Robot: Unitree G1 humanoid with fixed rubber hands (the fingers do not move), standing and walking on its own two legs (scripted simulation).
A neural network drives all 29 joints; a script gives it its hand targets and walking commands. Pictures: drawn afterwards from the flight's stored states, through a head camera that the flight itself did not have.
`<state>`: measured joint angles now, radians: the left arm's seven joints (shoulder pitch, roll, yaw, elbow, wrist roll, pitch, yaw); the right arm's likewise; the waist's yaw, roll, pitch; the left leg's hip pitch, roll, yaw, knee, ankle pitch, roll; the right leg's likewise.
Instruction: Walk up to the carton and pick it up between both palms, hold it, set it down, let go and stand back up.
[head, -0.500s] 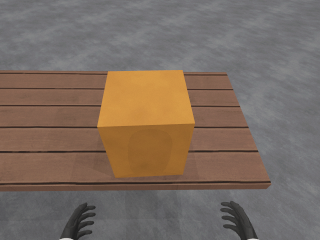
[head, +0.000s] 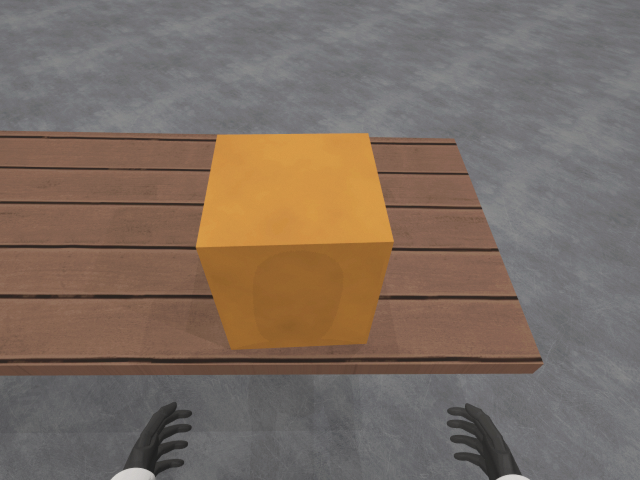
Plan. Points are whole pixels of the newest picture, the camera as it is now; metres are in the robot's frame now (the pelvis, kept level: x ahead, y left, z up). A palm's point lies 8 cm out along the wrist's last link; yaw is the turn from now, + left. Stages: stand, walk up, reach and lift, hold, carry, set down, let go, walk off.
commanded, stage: let go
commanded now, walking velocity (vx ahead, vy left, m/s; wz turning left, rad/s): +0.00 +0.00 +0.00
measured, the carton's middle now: (296, 246) +0.42 +0.04 +0.03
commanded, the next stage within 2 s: stand in 0.20 s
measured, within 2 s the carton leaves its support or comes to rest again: neither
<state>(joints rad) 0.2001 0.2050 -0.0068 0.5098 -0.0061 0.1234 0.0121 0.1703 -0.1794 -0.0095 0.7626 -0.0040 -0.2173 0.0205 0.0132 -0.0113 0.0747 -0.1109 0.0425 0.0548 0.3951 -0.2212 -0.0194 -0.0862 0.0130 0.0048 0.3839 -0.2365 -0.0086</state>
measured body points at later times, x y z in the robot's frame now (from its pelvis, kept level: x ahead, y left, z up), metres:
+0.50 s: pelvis +0.01 +0.00 -0.01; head -0.01 +0.01 +0.44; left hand +0.10 +0.30 -0.12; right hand +0.11 -0.30 -0.12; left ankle +0.00 +0.13 -0.74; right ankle -0.01 -0.11 -0.74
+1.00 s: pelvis -0.01 +0.02 +0.00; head -0.03 +0.02 +0.45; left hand +0.04 +0.31 -0.13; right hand +0.07 -0.27 -0.13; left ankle +0.00 +0.13 -0.74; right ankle -0.01 -0.11 -0.74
